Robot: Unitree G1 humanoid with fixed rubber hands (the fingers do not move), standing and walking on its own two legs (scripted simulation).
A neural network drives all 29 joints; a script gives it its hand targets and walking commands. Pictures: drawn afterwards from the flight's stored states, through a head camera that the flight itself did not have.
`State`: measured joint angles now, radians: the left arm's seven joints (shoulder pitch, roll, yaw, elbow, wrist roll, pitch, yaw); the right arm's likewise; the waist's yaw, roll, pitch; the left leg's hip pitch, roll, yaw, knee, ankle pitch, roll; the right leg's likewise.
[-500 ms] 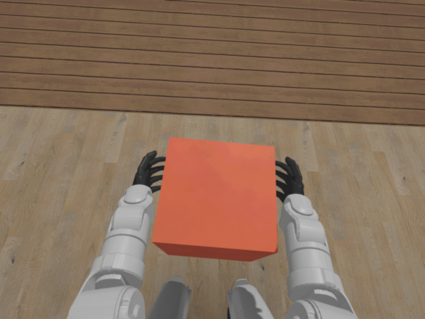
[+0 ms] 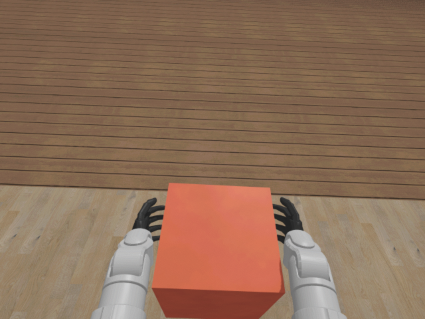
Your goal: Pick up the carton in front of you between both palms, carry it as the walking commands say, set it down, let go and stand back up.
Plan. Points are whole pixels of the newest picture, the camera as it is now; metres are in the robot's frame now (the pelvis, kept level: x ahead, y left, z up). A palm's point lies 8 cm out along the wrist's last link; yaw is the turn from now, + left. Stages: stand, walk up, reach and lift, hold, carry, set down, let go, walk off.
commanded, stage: reach and lift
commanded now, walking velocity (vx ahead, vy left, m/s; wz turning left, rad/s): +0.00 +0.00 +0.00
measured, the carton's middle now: (215, 255) +0.28 +0.00 -0.06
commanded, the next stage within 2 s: hold in 1.02 s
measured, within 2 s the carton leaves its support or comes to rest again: neither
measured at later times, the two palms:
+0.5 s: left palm (139, 232) +0.28 +0.15 +0.03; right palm (294, 233) +0.29 -0.15 +0.04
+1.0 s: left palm (139, 228) +0.28 +0.15 +0.04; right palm (296, 228) +0.29 -0.15 +0.05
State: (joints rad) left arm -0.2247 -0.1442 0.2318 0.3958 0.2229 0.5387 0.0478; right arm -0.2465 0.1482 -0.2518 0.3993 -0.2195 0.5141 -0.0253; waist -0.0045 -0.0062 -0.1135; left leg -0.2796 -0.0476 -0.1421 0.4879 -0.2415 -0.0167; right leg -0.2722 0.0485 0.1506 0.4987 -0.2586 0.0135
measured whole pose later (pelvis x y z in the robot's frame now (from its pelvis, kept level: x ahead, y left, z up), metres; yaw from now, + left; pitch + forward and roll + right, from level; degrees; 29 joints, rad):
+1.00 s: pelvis +0.00 +0.00 +0.01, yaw +0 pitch -5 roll +0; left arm -0.25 -0.15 0.22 0.30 0.28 0.71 0.02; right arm -0.28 0.16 -0.24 0.31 -0.28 0.67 0.00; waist 0.00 -0.01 -0.02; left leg -0.09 -0.04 -0.13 0.36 -0.19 -0.01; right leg -0.08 0.04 0.15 0.37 -0.21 0.01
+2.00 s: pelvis +0.03 -0.01 +0.00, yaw +0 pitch +2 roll +0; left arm -0.22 -0.14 0.15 0.04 0.17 0.91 0.06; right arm -0.22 0.13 -0.16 0.00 -0.19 0.89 -0.04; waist 0.00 0.03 -0.15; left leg -0.29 0.04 -0.02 0.62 -0.41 -0.01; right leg -0.25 -0.01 -0.01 0.54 -0.30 0.00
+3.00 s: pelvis +0.61 -0.01 +0.01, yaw -4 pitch +4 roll -1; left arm -0.11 -0.13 0.08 -0.32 0.12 1.18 0.09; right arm -0.13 0.13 -0.10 -0.32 -0.11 1.15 -0.08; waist -0.04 0.01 -0.03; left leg -0.27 0.02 0.25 0.37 -0.19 0.09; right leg -0.52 -0.09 -0.08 1.06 -0.29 -0.01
